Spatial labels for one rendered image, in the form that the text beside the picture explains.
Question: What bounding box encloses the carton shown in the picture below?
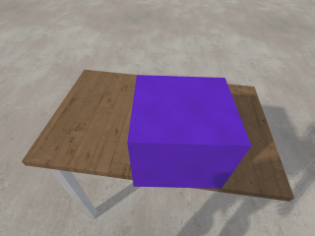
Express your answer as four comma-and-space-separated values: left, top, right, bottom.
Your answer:
127, 75, 252, 189

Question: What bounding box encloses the table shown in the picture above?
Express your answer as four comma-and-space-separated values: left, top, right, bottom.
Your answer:
22, 70, 294, 219

